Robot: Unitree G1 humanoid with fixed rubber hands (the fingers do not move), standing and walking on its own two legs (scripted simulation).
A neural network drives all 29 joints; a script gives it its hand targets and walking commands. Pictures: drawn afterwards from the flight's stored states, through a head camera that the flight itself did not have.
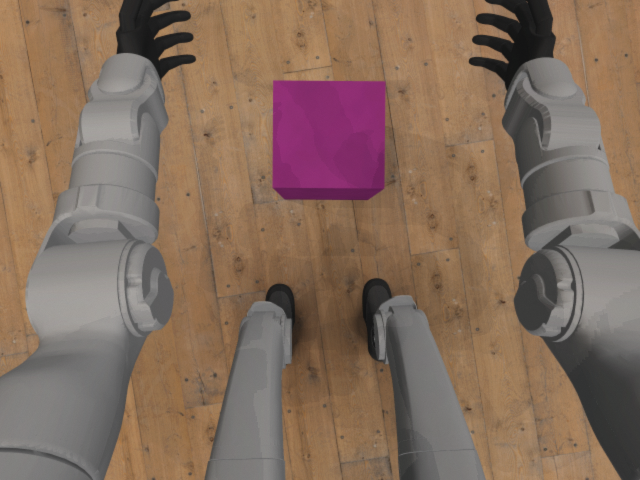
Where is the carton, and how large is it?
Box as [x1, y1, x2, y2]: [273, 80, 385, 199]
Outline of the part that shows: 273,80 273,188 284,198 292,199 368,199 383,188 384,180 385,81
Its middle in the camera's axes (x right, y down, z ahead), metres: +0.02 -0.20 +0.85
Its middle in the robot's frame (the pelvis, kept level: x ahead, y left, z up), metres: +0.54 -0.01 -0.53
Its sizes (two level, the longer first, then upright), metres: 0.210 0.200 0.250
